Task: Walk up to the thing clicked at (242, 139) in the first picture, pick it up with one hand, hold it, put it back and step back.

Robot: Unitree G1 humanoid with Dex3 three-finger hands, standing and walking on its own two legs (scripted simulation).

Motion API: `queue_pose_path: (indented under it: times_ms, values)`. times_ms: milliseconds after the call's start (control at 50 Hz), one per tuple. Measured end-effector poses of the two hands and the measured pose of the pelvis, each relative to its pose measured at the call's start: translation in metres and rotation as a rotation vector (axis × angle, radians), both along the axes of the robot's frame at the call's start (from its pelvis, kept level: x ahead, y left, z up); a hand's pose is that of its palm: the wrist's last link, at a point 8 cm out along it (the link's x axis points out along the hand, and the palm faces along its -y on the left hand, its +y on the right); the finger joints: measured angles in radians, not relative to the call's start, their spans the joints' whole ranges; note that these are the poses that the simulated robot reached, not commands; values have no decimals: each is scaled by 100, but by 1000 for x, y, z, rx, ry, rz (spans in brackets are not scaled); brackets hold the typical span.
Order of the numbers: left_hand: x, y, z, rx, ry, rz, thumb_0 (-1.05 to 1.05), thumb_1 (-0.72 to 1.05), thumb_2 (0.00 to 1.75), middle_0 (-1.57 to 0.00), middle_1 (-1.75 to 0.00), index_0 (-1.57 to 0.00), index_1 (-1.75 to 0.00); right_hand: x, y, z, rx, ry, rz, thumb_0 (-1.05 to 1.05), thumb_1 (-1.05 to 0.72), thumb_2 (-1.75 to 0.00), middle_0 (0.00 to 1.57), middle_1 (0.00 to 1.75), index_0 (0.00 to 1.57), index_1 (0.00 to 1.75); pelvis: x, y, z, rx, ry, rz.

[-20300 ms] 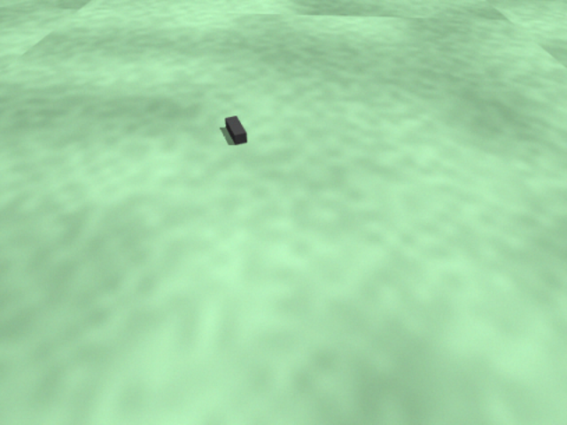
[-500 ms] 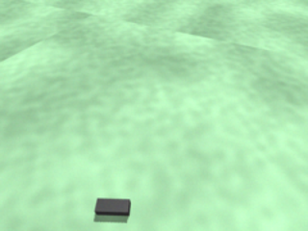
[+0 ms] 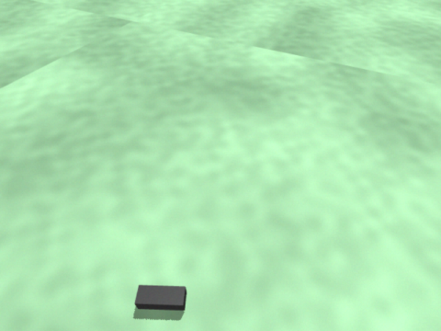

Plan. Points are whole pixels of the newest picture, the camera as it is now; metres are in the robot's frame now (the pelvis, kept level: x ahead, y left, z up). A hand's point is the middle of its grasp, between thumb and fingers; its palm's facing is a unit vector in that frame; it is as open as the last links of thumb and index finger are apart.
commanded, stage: stand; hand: left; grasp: from above
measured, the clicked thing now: (161, 297) +0.44 +0.24 -0.75
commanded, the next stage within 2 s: rise first in 0.50 s
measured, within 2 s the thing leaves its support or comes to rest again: neither
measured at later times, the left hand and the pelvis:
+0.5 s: hand out of the picture +0.07 +0.26 -0.16, palm faces -0.03 -0.94 -0.35, open 7.4 cm; pelvis +0.00 +0.00 +0.00, yaw +0 degrees
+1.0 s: hand out of the picture +0.14 +0.26 -0.18, palm faces -0.08 -0.91 -0.40, open 11.7 cm; pelvis -0.02 +0.01 -0.04, yaw +0 degrees
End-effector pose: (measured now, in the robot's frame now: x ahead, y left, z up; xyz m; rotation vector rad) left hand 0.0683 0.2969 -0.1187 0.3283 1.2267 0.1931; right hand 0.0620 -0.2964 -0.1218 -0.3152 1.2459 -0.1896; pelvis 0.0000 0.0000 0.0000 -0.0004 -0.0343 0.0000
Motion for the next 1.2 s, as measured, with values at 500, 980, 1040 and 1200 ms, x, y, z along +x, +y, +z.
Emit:
queue_pose_path:
  times_ms: [500, 980, 1040, 1200]
  values:
    - [-1, 3, 0, 0, 3, 1, 0, 90, 90, -20, -30, -20, -30, 0, 3, 0, -2, -2, -3, 0, -90, -90, 20, 30, 21, 30, 1, 3, 0, 1, -2, -3]
    - [67, 6, -21, 46, -103, -88, 0, 4, 96, -7, -97, -9, -95, 13, 50, -18, 79, -226, -26, 1, -93, -90, 20, 30, 21, 30, -17, 12, -33, -10, 185, -1]
    - [59, 7, -31, 55, -75, -88, 0, -15, 96, -7, -102, -9, -100, 22, 53, -21, 76, -269, -10, 1, -92, -90, 20, 30, 21, 30, -18, 14, -42, -13, 210, -1]
    - [51, 8, -57, 75, -102, -142, 0, -44, 96, -9, -105, -9, -104, 54, 57, -34, 38, -363, 48, 1, -91, -90, 20, 30, 21, 30, -18, 18, -70, -21, 277, 3]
